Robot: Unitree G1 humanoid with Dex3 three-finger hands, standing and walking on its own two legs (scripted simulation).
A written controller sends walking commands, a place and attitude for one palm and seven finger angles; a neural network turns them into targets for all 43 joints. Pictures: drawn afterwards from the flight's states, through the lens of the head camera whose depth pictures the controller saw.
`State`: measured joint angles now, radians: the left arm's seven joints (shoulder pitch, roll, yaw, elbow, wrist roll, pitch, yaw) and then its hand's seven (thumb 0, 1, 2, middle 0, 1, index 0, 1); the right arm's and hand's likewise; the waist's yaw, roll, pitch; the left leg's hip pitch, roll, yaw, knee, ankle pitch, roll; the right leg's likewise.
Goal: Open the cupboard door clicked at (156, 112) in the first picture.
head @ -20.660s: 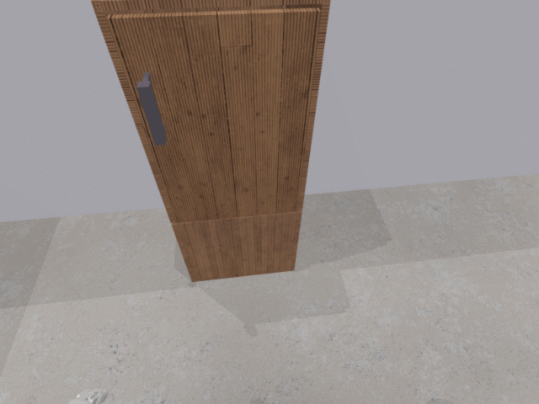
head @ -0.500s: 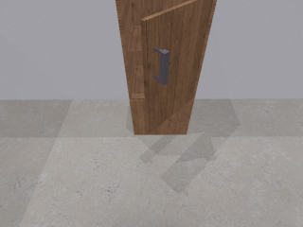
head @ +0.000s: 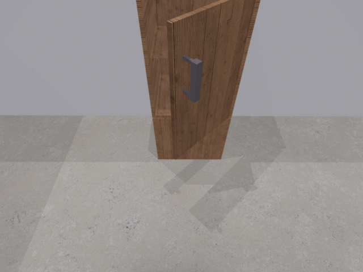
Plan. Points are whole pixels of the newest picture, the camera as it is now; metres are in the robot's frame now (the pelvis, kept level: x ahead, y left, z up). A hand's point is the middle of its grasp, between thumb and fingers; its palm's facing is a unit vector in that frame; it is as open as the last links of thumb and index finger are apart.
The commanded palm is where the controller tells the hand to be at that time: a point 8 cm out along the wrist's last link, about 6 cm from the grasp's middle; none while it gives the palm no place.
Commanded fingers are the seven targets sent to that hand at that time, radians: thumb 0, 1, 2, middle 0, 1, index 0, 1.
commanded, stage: look to check the result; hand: left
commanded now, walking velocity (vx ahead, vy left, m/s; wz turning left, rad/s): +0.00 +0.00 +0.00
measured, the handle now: (190, 79) +0.63 +0.01 +0.08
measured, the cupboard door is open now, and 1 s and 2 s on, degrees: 44 44 44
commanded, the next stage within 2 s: walk to a spot facing it in 0.36 s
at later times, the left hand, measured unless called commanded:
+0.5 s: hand out of the picture +0.01 +0.17 -0.17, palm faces +0.03 -0.98 -0.19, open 7.4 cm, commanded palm none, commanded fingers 0.00 0.90 0.90 -0.20 -0.30 -0.20 -0.30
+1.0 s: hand out of the picture +0.09 +0.17 -0.17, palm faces -0.14 -0.94 -0.31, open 7.4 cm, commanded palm none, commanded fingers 0.00 0.90 0.90 -0.20 -0.30 -0.20 -0.30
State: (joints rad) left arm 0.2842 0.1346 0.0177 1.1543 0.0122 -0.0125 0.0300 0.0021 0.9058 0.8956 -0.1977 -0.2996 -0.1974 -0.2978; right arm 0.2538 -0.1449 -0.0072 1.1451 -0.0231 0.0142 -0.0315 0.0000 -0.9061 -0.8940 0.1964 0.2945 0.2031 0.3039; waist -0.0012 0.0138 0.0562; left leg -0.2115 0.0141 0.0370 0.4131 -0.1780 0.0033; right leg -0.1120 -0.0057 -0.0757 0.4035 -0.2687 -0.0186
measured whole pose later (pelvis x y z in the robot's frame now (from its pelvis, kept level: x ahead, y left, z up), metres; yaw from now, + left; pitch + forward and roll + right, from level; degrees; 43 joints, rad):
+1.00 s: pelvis +0.00 -0.03 -0.02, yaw -13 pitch +1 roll +1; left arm 0.19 0.20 0.09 0.97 0.03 0.02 0.00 0.00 0.91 0.90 -0.20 -0.30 -0.20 -0.30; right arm 0.15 -0.23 -0.08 0.99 -0.02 0.06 -0.03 0.00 -0.90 -0.89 0.20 0.29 0.21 0.30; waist 0.03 0.05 0.12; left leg -0.39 0.10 0.10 0.89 -0.48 -0.04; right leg -0.30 0.02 -0.03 0.66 -0.37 -0.06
